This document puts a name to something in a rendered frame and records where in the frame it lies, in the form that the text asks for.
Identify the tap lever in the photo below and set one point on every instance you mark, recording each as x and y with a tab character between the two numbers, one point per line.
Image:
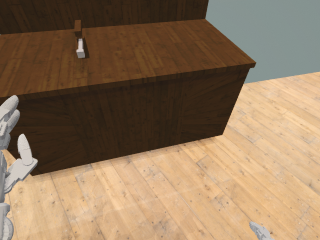
80	50

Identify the left robot hand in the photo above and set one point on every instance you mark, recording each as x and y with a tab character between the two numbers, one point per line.
21	168

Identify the counter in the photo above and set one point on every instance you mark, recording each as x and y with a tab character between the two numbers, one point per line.
155	74

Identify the right robot hand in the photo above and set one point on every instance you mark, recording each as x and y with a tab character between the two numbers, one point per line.
261	232

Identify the robot left forearm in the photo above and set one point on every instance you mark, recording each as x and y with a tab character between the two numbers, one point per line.
6	225

